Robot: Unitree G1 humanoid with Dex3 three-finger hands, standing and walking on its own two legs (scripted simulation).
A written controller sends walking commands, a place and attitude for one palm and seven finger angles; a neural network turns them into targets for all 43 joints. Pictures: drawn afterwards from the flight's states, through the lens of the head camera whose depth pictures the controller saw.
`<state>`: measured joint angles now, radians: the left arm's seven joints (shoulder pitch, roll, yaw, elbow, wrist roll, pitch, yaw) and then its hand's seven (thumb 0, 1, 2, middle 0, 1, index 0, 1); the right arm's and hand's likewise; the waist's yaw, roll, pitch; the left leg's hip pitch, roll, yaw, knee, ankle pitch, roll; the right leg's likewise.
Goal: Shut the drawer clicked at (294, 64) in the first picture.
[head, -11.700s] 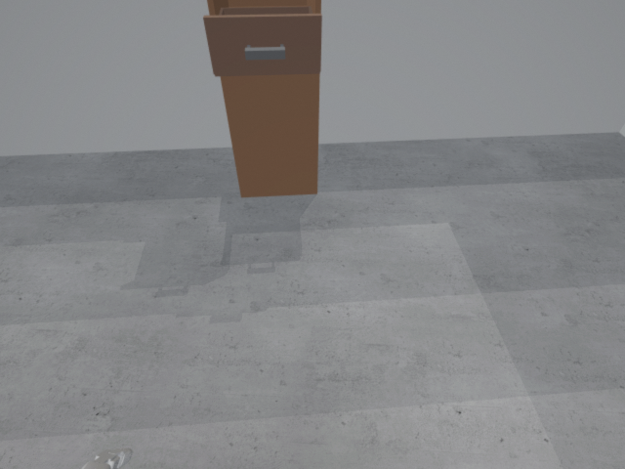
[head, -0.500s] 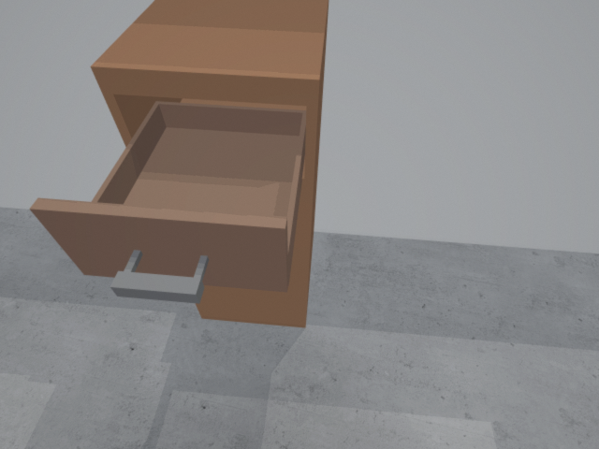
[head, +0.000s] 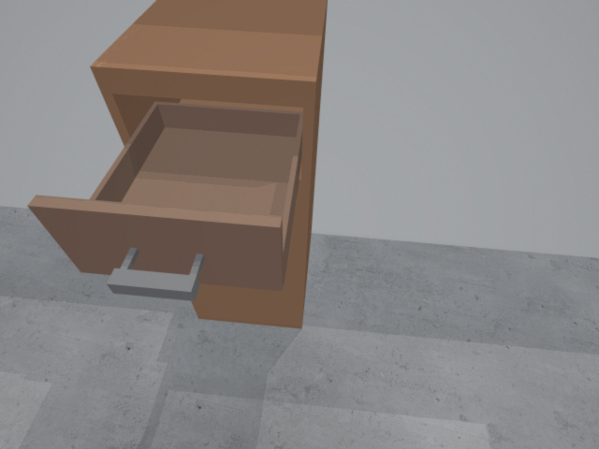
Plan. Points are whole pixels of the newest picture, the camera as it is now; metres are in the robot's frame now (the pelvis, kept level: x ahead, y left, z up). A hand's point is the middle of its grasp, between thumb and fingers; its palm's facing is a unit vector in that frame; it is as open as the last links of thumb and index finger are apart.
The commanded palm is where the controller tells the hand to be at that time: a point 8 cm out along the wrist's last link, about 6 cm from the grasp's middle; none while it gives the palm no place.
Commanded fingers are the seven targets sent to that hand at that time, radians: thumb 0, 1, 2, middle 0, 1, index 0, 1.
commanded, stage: look again from close up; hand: left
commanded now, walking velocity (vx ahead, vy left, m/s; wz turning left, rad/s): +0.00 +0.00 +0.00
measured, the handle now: (160, 271) +0.33 +0.22 +0.04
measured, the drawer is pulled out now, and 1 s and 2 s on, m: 0.27 0.27 0.27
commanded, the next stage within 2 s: raise the hand and make a fist in 0.34 s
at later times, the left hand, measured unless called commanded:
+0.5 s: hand out of the picture +0.01 +0.18 -0.16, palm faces +0.12 -0.97 -0.21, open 7.3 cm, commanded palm +0.09 +0.21 -0.06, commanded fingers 0.00 0.90 0.90 -0.28 -0.39 -0.28 -0.39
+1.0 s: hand out of the picture +0.09 +0.19 +0.00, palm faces +0.17 -0.98 -0.08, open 5.2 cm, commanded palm +0.09 +0.22 +0.01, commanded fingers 0.00 0.90 0.90 -0.78 -0.93 -0.78 -0.93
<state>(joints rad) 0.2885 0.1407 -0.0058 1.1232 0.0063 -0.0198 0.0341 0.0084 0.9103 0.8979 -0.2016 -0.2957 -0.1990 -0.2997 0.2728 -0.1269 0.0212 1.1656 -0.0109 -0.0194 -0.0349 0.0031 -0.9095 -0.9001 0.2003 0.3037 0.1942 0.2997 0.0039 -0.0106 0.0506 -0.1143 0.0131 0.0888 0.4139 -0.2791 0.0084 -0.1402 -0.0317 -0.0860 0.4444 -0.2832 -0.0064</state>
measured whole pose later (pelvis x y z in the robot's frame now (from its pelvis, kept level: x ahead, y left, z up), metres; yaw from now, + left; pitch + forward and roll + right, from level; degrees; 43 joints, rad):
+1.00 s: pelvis -0.06 -0.02 -0.06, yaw +3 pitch +5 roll -1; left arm 0.57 0.22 0.14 -0.07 -0.23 -0.48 -0.20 0.03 0.90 0.90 -0.59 -0.72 -0.59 -0.72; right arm 0.17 -0.26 -0.03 0.47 0.02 -0.23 -0.04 0.01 -0.90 -0.90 0.20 0.30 0.19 0.30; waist 0.06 -0.01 -0.07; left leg -0.63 0.05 0.00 0.97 -0.44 -0.01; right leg -0.60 -0.04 -0.16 0.94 -0.44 -0.05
